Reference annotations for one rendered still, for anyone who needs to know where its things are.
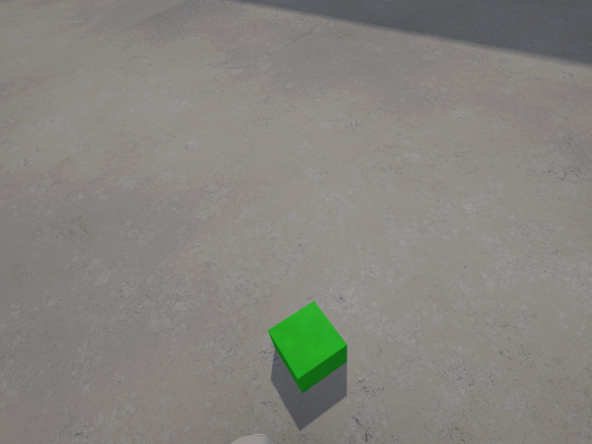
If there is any carton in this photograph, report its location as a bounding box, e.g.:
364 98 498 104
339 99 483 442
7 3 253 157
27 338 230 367
268 301 347 393

